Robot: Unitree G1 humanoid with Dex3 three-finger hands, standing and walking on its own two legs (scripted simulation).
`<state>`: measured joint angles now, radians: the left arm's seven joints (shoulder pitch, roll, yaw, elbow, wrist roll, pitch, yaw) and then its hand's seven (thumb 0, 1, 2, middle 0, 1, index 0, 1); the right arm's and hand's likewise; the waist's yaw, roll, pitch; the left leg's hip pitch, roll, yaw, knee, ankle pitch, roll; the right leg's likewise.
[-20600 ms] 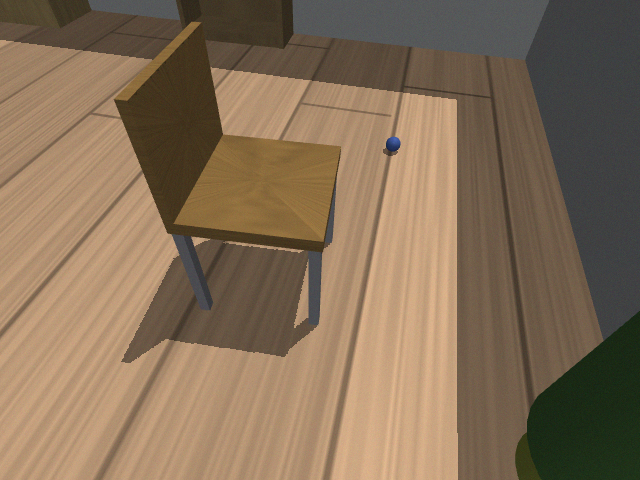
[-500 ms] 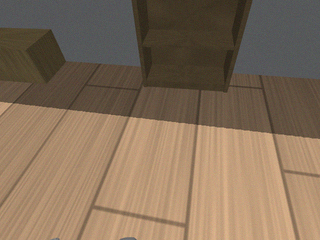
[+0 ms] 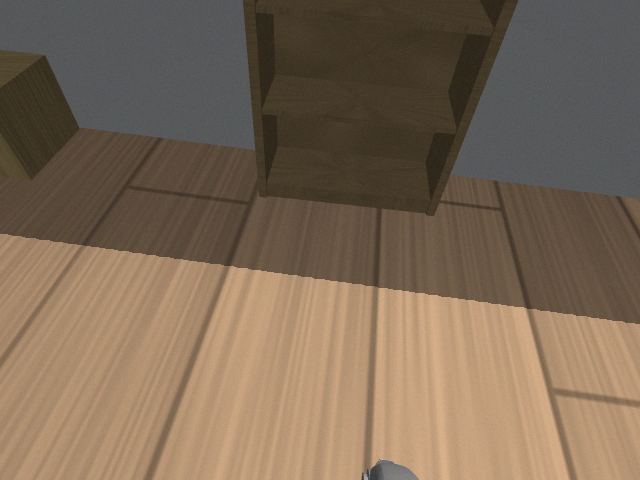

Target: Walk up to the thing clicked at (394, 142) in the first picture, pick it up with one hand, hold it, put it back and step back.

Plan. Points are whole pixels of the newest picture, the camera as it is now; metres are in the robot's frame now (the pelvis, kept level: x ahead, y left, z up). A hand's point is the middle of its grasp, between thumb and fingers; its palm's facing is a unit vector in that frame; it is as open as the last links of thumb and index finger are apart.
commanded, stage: walk up
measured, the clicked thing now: out of the picture +0.09 -1.38 -0.73
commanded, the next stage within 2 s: none
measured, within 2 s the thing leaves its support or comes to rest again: neither
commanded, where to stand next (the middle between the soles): +0.31 -0.01 m, yaw -108 degrees
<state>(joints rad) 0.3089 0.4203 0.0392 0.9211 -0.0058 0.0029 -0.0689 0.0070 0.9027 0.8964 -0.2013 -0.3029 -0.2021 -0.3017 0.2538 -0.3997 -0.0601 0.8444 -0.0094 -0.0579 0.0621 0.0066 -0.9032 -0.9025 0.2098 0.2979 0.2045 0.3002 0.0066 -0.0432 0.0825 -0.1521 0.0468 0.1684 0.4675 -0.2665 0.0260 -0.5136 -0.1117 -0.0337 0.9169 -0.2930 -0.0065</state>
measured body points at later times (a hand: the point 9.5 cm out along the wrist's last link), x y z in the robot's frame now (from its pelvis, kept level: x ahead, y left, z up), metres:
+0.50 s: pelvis +0.21 +0.03 -0.02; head +0.23 -0.03 +0.43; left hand +0.37 +0.33 -0.09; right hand +0.24 -0.33 -0.12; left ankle +0.39 +0.15 -0.69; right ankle +0.17 -0.16 -0.74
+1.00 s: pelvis +0.30 +0.14 -0.02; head +0.33 +0.08 +0.43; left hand +0.65 +0.18 -0.11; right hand +0.02 -0.11 -0.10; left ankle +0.43 +0.14 -0.74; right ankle +0.16 +0.05 -0.71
